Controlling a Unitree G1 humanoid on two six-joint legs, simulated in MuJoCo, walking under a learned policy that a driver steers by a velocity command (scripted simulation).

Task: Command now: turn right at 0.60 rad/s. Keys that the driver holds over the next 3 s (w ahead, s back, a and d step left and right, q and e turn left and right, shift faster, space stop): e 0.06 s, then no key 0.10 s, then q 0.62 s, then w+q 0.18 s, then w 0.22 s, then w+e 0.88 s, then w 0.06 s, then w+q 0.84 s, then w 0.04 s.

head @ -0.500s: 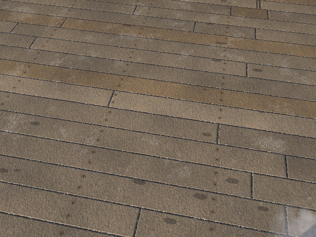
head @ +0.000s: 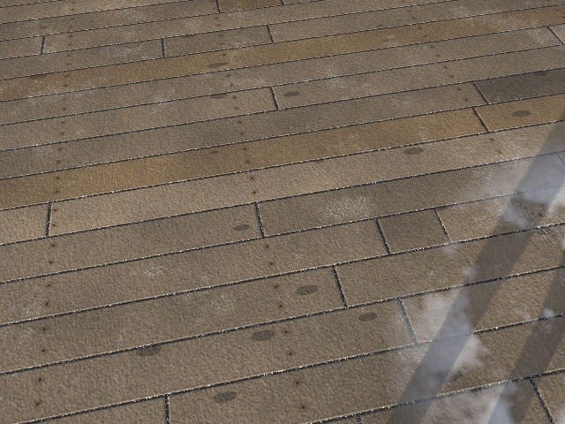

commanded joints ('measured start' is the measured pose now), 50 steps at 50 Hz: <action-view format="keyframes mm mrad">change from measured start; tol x32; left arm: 1 86 227 48 -62 20 -43 27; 50 68 149 5 28 24 -107 76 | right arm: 1 74 -51 -22 -68 -16 10 8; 50 -53 -132 -55 -22 -15 -14 44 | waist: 1 1 -276 -133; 27 -7 204 -44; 50 11 -90 47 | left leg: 1 -274 24 1 347 -295 -15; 23 -33 -106 -151 16 -105 40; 28 183 282 -699 -256 713 343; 39 183 66 -572 -204 479 241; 44 -76 -16 -678 -257 -231 197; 50 -435 -141 -334 438 -68 46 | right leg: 1 286 -328 472 -274 406 -97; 24 132 -249 212 -139 582 -185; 28 -256 58 28 362 -262 -14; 30 -282 18 81 491 -179 2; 45 199 48 56 -181 10 -8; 47 383 -404 644 -455 -477 -126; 50 145 -310 500 -463 -371 -158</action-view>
